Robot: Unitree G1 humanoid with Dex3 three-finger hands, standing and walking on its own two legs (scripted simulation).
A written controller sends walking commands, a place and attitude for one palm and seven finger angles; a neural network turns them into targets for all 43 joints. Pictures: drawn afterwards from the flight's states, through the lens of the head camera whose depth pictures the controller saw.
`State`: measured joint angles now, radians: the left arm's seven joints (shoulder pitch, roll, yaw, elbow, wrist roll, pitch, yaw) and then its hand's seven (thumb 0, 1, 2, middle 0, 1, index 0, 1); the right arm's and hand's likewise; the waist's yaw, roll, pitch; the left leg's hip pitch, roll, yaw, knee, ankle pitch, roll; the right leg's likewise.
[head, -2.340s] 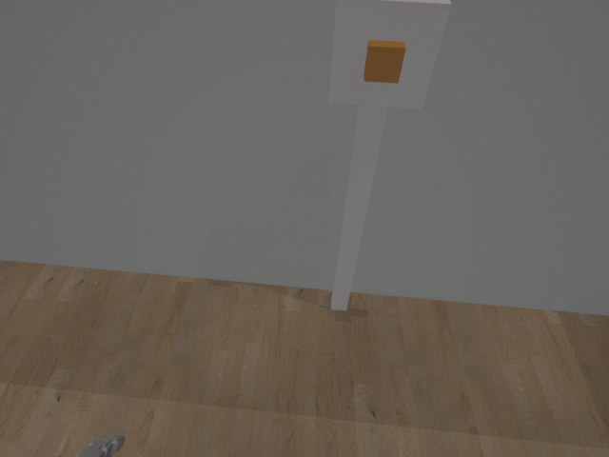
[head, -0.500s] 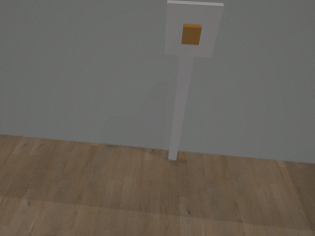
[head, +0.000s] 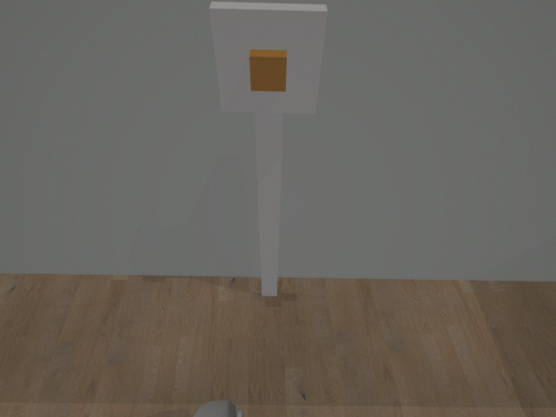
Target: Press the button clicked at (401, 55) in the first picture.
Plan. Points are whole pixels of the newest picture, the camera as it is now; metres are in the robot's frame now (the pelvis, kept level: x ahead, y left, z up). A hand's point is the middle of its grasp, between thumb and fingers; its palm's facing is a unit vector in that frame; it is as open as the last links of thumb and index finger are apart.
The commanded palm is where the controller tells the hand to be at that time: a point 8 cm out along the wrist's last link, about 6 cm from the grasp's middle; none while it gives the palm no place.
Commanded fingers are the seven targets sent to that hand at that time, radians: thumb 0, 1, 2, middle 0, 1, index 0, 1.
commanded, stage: take the last steps up to it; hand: left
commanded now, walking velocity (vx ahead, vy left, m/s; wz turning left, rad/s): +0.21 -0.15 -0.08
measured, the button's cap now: (268, 70) +0.63 +0.07 +0.19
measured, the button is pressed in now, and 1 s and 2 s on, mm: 0 0 0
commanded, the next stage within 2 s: come to a stop and stand still in 0.14 s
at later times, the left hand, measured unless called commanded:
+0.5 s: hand (180, 374) +0.22 +0.19 -0.18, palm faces +0.00 -0.98 -0.18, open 7.4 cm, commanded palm none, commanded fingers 0.00 0.90 0.90 -0.20 -0.30 -0.20 -0.30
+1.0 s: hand (209, 391) +0.19 +0.13 -0.15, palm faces +0.04 -0.96 -0.27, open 7.3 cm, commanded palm none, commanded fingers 0.00 0.90 0.90 -0.20 -0.30 -0.20 -0.30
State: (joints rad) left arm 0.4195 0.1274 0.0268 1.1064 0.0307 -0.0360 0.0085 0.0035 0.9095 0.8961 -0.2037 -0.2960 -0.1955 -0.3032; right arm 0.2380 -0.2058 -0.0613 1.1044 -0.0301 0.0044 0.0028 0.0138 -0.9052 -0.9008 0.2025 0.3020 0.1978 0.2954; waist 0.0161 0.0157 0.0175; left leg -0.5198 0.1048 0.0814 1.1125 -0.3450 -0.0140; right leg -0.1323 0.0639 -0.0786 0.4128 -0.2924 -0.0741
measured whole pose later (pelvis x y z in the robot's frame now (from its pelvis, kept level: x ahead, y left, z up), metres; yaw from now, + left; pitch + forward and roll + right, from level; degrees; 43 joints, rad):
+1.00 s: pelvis +0.12 -0.05 +0.00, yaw -2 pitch -1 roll +2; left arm 0.21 0.14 0.04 0.97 0.03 0.01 0.04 0.00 0.91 0.90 -0.21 -0.30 -0.20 -0.30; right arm 0.20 -0.22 -0.09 1.04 -0.03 0.08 0.01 0.01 -0.91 -0.90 0.20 0.30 0.20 0.30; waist 0.02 0.04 0.05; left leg -0.44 0.00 -0.02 1.11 -0.37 -0.07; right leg -0.28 -0.08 -0.08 0.49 -0.20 -0.01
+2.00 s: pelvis +0.08 +0.03 +0.01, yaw -4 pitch -1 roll +0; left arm 0.31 0.10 0.00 1.15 0.01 0.00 0.04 0.01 0.92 0.90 -0.20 -0.30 -0.19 -0.30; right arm 0.33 -0.11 0.00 1.19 -0.01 -0.01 -0.03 0.01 -0.91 -0.90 0.20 0.30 0.20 0.30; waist 0.00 -0.01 0.01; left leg -0.16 -0.03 0.09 0.37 -0.20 0.06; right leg -0.13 0.00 -0.04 0.39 -0.24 -0.01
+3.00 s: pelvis +0.07 +0.01 +0.00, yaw +1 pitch +1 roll -1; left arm 0.42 0.14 0.03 1.04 0.04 0.02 0.02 0.00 0.91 0.90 -0.20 -0.30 -0.19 -0.30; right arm 0.37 -0.15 -0.04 1.10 -0.03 0.01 -0.03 0.01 -0.90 -0.90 0.20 0.30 0.20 0.30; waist 0.00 -0.01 -0.03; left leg -0.34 0.00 0.03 0.61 -0.35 0.06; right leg -0.22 0.02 -0.12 0.48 -0.30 -0.05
